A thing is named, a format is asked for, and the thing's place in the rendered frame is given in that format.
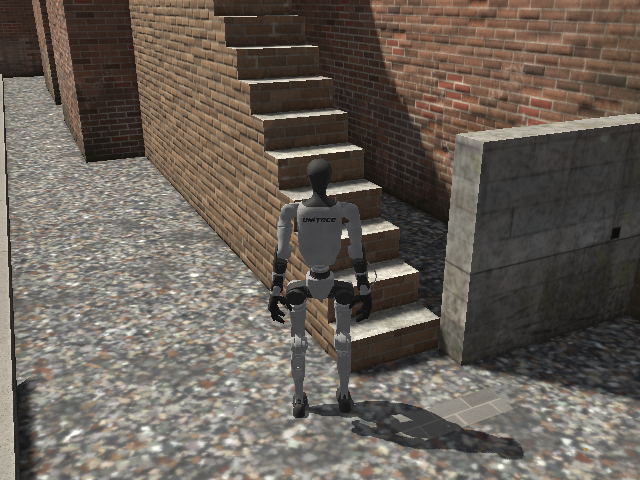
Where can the stairs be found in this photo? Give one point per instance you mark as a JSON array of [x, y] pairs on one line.
[[233, 110]]

